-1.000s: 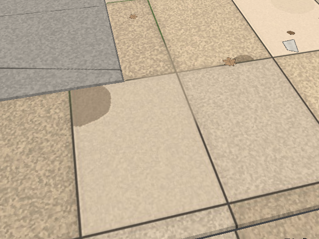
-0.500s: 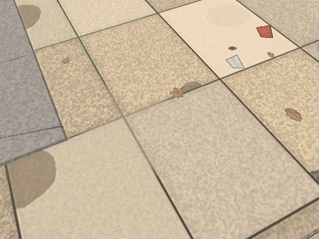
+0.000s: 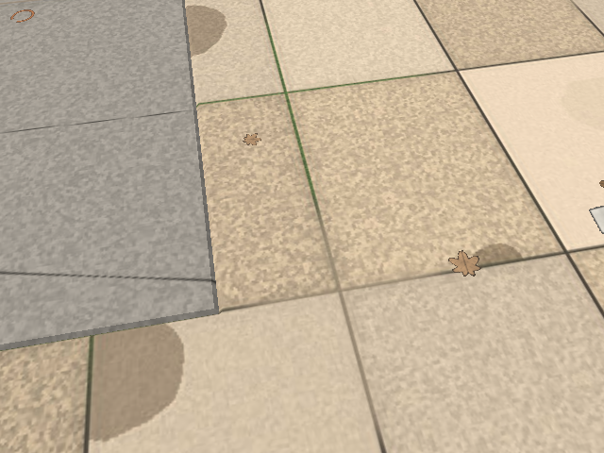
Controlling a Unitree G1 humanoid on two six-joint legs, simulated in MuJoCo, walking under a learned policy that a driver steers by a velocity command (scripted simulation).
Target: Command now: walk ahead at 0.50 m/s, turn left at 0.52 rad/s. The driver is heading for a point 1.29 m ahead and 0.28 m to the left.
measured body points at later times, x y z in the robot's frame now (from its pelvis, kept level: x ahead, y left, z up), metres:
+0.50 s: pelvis +0.23 -0.01 +0.03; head +0.28 +0.00 +0.48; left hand +0.36 +0.27 -0.06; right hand +0.34 -0.29 -0.09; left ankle +0.09 +0.04 -0.67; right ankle +0.37 -0.07 -0.69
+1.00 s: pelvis +0.24 +0.00 +0.05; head +0.24 +0.02 +0.50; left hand +0.20 +0.27 -0.08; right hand +0.47 -0.16 -0.05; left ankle +0.19 +0.08 -0.69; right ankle +0.35 -0.09 -0.67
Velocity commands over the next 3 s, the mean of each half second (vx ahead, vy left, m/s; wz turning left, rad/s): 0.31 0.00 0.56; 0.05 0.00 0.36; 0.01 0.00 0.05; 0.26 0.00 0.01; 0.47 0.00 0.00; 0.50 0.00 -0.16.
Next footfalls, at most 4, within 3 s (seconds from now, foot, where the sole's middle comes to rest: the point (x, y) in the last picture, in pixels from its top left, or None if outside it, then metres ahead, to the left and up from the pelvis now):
0.48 right None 0.41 -0.05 -0.73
0.90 left None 0.23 0.10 -0.73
1.18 right None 0.33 -0.10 -0.73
2.24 right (293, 378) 0.62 0.07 -0.73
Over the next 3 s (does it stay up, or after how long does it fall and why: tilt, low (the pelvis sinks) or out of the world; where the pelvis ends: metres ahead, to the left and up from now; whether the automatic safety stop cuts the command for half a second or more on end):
stays up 0.81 0.28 0.05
